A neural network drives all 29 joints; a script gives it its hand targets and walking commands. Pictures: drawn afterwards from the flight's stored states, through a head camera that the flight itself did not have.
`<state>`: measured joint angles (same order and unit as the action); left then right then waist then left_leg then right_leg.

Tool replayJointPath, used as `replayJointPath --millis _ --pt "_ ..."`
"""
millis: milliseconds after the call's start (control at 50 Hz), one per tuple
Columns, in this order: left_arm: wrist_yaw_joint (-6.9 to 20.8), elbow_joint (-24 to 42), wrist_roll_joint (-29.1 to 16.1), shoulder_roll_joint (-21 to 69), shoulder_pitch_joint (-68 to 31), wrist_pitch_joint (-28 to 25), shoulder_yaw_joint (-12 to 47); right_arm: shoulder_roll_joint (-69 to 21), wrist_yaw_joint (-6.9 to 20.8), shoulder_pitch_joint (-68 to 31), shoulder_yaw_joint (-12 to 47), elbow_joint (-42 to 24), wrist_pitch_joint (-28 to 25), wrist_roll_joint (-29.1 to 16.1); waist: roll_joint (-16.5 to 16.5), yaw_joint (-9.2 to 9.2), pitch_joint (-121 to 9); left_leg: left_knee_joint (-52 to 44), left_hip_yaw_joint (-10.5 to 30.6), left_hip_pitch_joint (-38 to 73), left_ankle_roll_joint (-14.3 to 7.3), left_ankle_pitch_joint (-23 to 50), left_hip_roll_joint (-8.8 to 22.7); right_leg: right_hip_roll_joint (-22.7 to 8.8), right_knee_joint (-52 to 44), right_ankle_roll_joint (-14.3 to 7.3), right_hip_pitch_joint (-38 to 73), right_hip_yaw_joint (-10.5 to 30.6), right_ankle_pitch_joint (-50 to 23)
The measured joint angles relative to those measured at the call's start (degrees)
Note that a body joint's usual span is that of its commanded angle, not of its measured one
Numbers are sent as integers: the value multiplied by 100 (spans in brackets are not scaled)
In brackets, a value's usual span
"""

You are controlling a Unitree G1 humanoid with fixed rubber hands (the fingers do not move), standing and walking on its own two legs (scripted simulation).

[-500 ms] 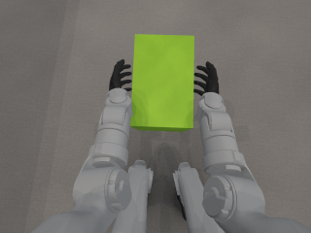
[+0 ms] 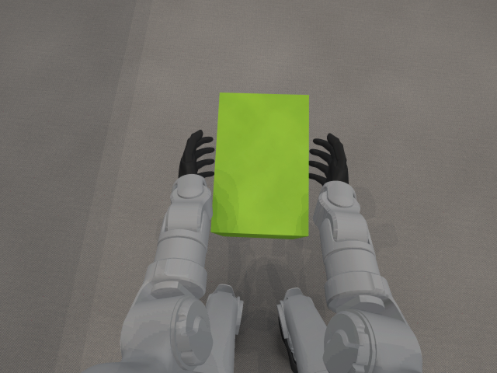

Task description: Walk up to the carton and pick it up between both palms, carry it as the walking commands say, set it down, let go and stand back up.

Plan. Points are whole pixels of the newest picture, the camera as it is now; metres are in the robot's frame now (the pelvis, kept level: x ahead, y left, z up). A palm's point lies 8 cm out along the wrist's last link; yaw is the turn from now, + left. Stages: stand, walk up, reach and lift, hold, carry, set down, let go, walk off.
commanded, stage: reach and lift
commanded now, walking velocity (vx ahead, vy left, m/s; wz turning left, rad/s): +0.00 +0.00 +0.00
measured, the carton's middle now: (260, 174) +0.45 +0.00 -0.13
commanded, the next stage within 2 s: none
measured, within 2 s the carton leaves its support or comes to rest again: neither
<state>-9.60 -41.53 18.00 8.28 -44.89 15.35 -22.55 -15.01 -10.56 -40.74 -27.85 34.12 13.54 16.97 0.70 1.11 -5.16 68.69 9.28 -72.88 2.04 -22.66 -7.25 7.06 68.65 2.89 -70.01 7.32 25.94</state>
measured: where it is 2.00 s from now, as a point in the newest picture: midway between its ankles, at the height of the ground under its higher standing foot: (256, 349)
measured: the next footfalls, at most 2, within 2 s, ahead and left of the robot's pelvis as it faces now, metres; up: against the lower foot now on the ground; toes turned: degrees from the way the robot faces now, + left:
none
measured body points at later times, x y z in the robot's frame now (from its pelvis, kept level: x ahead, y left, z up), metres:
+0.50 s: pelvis +0.02 +0.00 +0.07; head +0.15 +0.02 +0.50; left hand +0.40 +0.12 +0.02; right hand +0.40 -0.13 +0.03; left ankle +0.08 +0.12 -0.62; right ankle +0.06 -0.14 -0.62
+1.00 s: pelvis +0.04 +0.00 +0.11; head +0.09 +0.02 +0.56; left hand +0.39 +0.11 +0.09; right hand +0.39 -0.13 +0.10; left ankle +0.08 +0.12 -0.62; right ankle +0.06 -0.14 -0.62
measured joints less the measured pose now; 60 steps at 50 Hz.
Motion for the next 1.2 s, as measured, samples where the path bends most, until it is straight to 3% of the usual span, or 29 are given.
replayJointPath --millis 640,920,1200 --pt "232 626 118 406 1313 128 127 43 285 895 318 -12 106 111 72 21 186 -2472 9 2691 -104 787 196 -192 -2474 -75 2648 207 -852" --pt "322 900 137 454 1783 633 365 155 387 1214 570 -20 541 96 103 8 279 -3450 -29 4145 -159 1033 271 -297 -3460 -108 4087 283 -1126" --pt "395 1087 -64 317 2132 1468 752 309 448 1611 1057 -255 1406 -81 52 47 246 -4037 -30 5502 -202 1101 289 -392 -4031 -152 5433 273 -1187"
